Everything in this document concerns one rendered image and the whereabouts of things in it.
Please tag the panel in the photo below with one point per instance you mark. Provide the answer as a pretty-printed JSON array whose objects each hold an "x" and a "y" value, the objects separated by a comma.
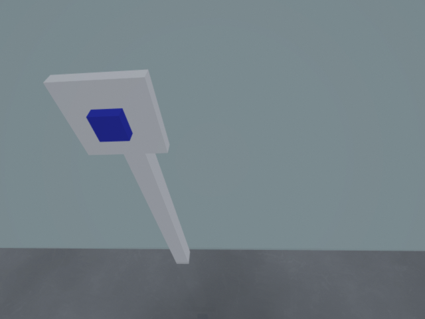
[{"x": 132, "y": 90}]

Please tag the button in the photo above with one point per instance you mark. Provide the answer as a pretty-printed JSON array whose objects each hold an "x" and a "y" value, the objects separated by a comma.
[{"x": 110, "y": 125}]

